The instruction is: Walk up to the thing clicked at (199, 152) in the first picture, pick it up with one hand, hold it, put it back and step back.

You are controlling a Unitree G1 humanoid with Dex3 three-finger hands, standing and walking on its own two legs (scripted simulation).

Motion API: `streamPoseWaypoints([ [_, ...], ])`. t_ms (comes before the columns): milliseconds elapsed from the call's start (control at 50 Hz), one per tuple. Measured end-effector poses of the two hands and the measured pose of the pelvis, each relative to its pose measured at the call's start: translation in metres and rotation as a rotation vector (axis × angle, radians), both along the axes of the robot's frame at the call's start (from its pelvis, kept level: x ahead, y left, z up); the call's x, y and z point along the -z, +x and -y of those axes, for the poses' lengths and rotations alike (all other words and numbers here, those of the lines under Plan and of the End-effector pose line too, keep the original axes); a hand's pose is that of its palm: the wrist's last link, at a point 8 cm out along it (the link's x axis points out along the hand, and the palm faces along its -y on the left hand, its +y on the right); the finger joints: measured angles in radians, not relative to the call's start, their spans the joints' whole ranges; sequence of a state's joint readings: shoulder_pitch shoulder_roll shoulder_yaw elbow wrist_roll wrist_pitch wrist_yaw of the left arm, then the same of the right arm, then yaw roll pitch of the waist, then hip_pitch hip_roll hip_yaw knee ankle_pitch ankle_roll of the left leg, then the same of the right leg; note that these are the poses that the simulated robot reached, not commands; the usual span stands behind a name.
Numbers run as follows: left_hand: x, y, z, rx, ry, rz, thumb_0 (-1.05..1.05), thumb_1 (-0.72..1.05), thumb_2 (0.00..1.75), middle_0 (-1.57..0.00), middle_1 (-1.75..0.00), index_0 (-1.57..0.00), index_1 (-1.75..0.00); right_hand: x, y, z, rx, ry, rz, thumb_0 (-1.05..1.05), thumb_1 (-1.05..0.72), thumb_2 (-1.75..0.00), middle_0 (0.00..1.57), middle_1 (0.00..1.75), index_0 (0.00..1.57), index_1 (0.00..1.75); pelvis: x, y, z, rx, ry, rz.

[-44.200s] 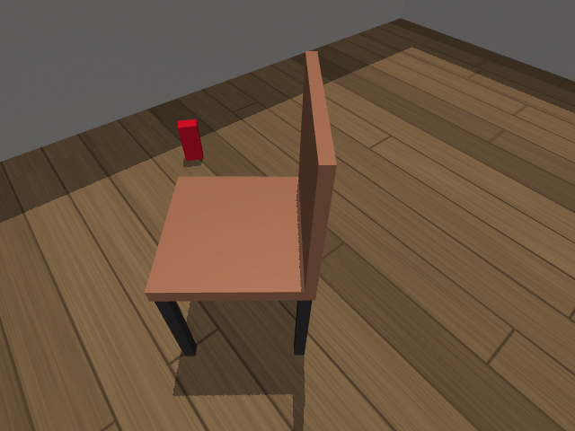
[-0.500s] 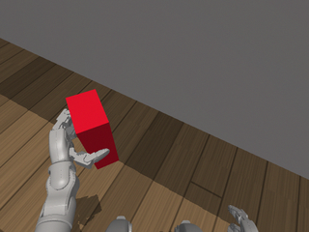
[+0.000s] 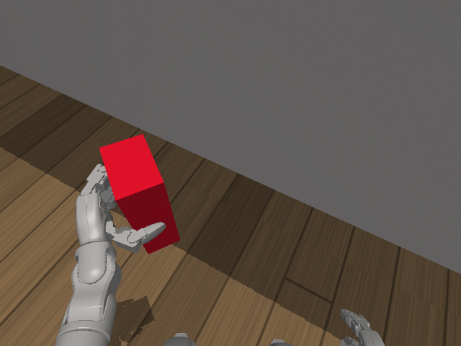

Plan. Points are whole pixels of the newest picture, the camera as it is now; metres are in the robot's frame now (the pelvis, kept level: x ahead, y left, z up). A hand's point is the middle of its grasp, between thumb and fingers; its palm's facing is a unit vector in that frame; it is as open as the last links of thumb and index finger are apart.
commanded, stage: hold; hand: left
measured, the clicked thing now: (146, 201) +0.35 +0.16 +0.04
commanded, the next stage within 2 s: crouch in 0.16 s
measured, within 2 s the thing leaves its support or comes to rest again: neither
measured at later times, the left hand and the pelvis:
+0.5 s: hand (130, 213) +0.33 +0.18 +0.03, palm faces +0.34 -0.94 +0.01, open 12.5 cm; pelvis -0.01 +0.00 +0.00, yaw +0 degrees
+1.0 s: hand (142, 244) +0.37 +0.22 -0.21, palm faces +0.41 -0.91 -0.02, open 12.5 cm; pelvis -0.06 +0.00 -0.18, yaw -2 degrees
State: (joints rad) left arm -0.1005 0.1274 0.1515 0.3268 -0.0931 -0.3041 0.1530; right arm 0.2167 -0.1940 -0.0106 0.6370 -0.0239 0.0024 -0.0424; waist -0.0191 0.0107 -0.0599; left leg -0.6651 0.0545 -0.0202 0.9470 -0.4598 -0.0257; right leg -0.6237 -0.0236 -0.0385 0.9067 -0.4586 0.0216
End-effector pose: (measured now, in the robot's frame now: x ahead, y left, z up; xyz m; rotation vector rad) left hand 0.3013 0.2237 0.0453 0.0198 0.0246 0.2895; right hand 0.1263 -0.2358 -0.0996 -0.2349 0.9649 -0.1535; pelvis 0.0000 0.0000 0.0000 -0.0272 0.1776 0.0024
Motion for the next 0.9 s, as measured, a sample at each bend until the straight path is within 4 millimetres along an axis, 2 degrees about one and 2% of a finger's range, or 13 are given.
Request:
streamPoseWaypoints([
  [340,-0.01,-0.004,0.002,0.002,-0.01,0.009,-0.02,-0.61,0.99,-0.51,-0.96,-0.54,-0.97,-0.007,0.004,-0.001,-0.002,0.014,0.018,0.01,-0.91,-0.9,0.2,0.3,0.2,0.3,-0.006,0.002,0.0,0.001,0.001,0.026],
  [480,0.009,-0.007,-0.001,-0.044,-0.042,-0.014,-0.02,-0.61,0.99,-0.51,-0.96,-0.54,-0.97,-0.005,0.004,0.001,-0.015,0.006,0.021,0.01,-0.89,-0.9,0.2,0.3,0.2,0.3,-0.002,-0.004,0.001,0.0,0.004,0.005],
  [580,0.041,-0.007,-0.006,-0.08,-0.041,-0.034,-0.02,-0.61,0.99,-0.5,-0.96,-0.53,-0.98,0.009,-0.004,0.005,-0.033,-0.013,-0.009,0.01,-0.88,-0.9,0.2,0.3,0.2,0.3,0.01,-0.013,0.003,-0.001,0.005,-0.044],
  [660,0.077,-0.001,-0.012,-0.089,-0.017,-0.029,-0.02,-0.61,1.0,-0.5,-0.97,-0.53,-0.99,0.033,-0.014,0.012,-0.049,-0.035,-0.049,0.01,-0.87,-0.89,0.2,0.3,0.2,0.3,0.033,-0.023,0.004,0.001,0.004,-0.116],
  [740,0.12,0.008,-0.019,-0.106,-0.015,0.004,-0.02,-0.61,1.0,-0.49,-0.98,-0.53,-0.99,0.072,-0.027,0.019,-0.063,-0.052,-0.096,0.01,-0.87,-0.89,0.2,0.3,0.2,0.3,0.069,-0.032,0.003,0.005,-0.002,-0.207],
  [900,0.209,0.028,-0.028,-0.092,0.013,0.031,-0.02,-0.61,1.0,-0.49,-0.99,-0.52,-1.0,0.162,-0.052,0.022,-0.071,-0.041,-0.2,0.01,-0.87,-0.9,0.2,0.3,0.2,0.3,0.149,-0.046,0.002,0.022,-0.014,-0.34],
])
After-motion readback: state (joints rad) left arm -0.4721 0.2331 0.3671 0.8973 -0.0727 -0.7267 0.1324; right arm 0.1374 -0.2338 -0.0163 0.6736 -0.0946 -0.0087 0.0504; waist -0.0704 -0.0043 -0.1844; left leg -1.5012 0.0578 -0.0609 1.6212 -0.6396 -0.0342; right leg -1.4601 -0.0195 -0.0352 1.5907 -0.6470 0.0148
